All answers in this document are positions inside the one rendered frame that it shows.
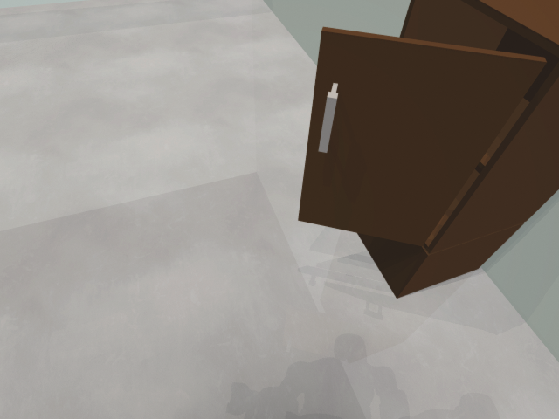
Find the cupboard door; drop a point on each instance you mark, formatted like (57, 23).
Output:
(412, 121)

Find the handle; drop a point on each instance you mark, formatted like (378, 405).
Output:
(328, 118)

